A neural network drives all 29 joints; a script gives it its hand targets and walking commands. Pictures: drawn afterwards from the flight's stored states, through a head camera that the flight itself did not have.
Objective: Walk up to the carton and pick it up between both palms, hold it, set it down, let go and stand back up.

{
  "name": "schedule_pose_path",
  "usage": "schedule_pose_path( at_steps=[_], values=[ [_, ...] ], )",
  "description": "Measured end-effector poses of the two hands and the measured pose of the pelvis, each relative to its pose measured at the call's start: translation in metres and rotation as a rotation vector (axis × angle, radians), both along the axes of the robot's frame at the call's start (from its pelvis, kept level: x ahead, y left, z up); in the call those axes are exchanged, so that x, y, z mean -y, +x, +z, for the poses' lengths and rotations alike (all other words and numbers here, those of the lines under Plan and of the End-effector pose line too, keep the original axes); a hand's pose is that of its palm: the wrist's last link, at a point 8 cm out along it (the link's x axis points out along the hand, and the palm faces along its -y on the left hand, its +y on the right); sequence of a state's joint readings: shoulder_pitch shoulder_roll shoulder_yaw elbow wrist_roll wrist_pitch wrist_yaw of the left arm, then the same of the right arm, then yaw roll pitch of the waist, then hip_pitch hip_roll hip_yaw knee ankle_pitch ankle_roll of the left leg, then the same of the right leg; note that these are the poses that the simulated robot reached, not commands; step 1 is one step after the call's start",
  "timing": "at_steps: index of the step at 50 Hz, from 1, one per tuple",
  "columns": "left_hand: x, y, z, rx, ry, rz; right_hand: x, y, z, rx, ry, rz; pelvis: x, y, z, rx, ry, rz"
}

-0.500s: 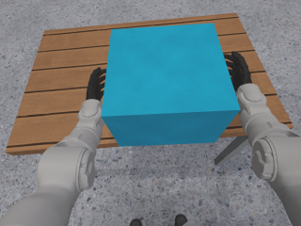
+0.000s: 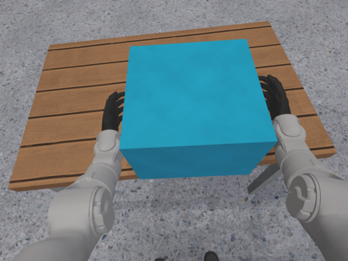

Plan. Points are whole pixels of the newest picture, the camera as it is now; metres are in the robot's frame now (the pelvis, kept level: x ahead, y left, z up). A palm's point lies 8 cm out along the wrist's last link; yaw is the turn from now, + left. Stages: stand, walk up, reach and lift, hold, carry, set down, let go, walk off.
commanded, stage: reach and lift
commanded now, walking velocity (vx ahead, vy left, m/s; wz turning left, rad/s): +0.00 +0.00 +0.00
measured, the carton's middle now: (190, 112) +0.48 -0.04 -0.02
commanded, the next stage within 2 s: none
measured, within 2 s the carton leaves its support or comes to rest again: leaves its support in 0.98 s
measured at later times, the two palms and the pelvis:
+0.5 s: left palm (109, 130) +0.42 +0.16 +0.02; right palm (278, 116) +0.41 -0.23 +0.04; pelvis -0.01 +0.00 +0.00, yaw +0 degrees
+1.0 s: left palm (102, 141) +0.39 +0.17 +0.03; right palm (276, 121) +0.39 -0.22 +0.04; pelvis -0.02 +0.00 +0.00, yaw +1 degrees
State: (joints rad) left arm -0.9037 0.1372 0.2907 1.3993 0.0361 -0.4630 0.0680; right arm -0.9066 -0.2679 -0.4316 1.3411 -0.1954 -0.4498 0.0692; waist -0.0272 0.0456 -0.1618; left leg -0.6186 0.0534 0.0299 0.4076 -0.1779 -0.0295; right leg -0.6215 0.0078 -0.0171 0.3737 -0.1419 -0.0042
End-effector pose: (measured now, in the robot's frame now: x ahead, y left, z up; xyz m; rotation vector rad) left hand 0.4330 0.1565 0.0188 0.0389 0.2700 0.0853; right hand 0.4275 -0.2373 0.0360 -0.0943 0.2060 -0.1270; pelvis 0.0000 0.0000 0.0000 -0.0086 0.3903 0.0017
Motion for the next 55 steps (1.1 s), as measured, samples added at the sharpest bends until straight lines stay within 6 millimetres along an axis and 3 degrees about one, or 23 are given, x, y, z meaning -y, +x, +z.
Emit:
schedule_pose_path(
  at_steps=[17,40,55],
  values=[
    [0.001,-0.006,0.002,0.027,0.008,-0.019,-0.002,-0.009,0.002,0.031,-0.039,0.002,0.000,-0.007,0.000,-0.016,0.000,0.005],
    [-0.011,-0.035,0.003,0.003,0.035,-0.002,-0.013,-0.030,0.001,0.005,-0.027,0.013,-0.002,-0.019,-0.001,-0.001,-0.004,0.005],
    [-0.019,-0.048,0.020,-0.020,0.051,0.014,-0.021,-0.036,0.016,-0.018,0.009,0.023,-0.002,-0.021,0.000,0.049,-0.004,0.024]
  ],
)
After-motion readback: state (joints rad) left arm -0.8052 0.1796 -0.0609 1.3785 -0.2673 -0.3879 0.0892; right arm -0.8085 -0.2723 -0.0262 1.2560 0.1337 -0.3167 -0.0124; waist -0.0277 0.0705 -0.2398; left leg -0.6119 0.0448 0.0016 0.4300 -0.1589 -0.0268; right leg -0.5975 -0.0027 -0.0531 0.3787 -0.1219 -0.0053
